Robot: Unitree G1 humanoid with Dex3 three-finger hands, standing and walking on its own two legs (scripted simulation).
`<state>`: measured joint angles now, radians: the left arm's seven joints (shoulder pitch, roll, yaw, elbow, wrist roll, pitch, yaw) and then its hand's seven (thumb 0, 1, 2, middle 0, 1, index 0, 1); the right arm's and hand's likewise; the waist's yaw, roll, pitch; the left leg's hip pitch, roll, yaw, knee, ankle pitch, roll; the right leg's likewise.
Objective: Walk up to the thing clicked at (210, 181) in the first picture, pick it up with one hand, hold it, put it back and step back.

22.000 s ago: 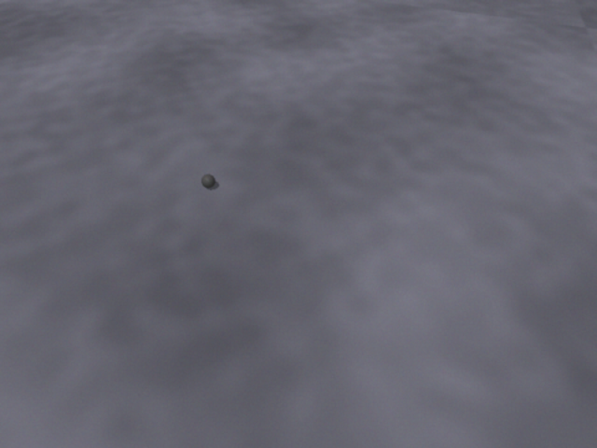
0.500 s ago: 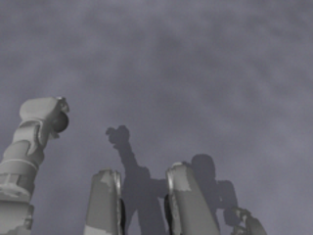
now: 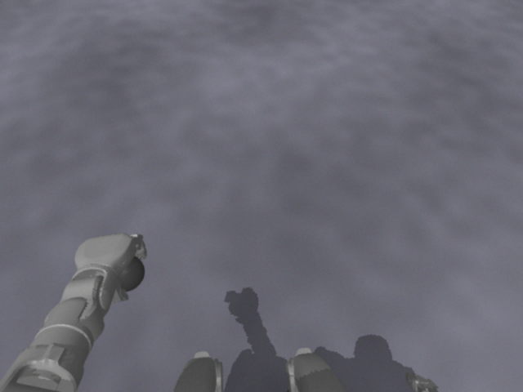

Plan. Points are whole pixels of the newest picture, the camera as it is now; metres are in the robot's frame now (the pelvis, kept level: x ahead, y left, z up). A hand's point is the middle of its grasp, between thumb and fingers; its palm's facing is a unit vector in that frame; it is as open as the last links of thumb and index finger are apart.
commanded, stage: lift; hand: left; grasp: from above
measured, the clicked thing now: (125, 272) +0.36 +0.23 -0.11
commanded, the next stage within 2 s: hold in 0.40 s
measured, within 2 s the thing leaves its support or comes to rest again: neither
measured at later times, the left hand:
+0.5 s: hand (106, 250) +0.36 +0.23 +0.00, palm faces -0.44 -0.07 -0.90, open 9.1 cm
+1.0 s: hand (98, 236) +0.36 +0.23 +0.04, palm faces -0.45 -0.05 -0.89, open 9.1 cm
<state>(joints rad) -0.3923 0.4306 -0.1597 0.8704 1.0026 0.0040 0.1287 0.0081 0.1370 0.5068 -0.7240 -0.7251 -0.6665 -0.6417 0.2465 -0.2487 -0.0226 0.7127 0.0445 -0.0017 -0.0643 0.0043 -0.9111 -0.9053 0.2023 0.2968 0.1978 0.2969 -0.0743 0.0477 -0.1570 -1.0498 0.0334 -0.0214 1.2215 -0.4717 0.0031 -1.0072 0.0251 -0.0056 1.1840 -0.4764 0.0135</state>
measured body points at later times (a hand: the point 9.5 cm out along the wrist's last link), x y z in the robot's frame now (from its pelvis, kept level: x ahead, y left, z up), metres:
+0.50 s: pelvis +0.04 +0.01 +0.07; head +0.09 +0.00 +0.52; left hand +0.38 +0.23 +0.05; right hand +0.13 -0.26 -0.06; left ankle +0.06 +0.12 -0.63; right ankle +0.05 -0.13 -0.63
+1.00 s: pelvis +0.05 +0.01 +0.09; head +0.08 -0.01 +0.54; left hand +0.38 +0.23 +0.09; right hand +0.16 -0.26 -0.03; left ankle +0.06 +0.12 -0.63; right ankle +0.05 -0.13 -0.63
